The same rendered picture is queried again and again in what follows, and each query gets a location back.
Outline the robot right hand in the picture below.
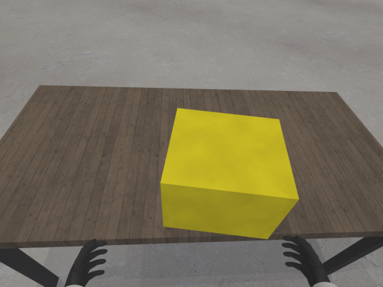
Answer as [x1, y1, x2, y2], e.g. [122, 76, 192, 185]
[282, 235, 331, 287]

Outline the robot left hand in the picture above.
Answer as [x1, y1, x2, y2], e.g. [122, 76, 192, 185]
[64, 239, 108, 287]

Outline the carton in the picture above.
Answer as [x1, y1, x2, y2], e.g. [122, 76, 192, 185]
[160, 108, 299, 239]

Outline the table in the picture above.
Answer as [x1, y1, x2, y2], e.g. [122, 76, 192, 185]
[0, 85, 383, 287]

